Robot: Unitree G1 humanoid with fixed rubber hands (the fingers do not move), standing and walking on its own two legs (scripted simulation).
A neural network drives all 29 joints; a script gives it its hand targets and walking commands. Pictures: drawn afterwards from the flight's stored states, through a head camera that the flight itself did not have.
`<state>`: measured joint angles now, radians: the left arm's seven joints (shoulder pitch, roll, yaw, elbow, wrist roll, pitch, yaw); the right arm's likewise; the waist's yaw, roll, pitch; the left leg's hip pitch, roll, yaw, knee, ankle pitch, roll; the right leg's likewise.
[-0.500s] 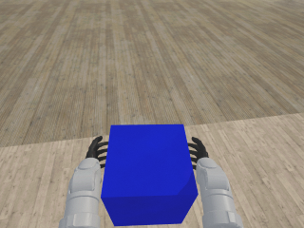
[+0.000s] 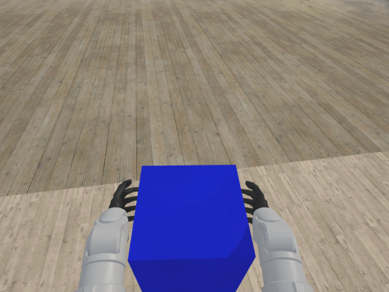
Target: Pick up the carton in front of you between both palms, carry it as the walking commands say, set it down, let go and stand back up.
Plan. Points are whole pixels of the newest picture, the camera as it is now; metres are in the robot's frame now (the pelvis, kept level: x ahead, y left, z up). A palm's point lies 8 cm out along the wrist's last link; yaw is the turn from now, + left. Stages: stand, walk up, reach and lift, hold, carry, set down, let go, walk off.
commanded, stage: hold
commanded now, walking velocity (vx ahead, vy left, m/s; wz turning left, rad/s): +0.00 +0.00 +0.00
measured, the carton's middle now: (189, 233) +0.28 +0.00 -0.04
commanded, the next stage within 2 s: carry in 0.52 s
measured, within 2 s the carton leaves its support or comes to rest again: neither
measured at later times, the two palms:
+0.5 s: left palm (115, 215) +0.27 +0.15 +0.05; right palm (262, 214) +0.27 -0.15 +0.05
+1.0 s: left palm (116, 165) +0.39 +0.17 +0.07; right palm (244, 161) +0.40 -0.13 +0.08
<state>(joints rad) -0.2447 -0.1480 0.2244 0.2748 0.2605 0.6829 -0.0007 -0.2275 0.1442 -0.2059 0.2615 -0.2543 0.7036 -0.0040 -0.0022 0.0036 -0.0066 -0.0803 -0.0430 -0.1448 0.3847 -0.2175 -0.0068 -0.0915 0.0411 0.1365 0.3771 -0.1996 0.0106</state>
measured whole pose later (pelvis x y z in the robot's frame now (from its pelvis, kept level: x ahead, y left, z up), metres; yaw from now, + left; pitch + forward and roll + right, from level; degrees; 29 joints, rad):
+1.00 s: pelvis +0.12 +0.01 -0.01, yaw +3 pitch +6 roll +0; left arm -0.21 -0.15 0.11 -0.20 0.12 1.14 0.10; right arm -0.16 0.11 -0.15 -0.25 -0.08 1.17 -0.10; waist 0.00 -0.01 -0.16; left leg -0.37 0.03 0.09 0.76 -0.52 0.01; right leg -0.22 -0.05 -0.16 0.47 -0.35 -0.01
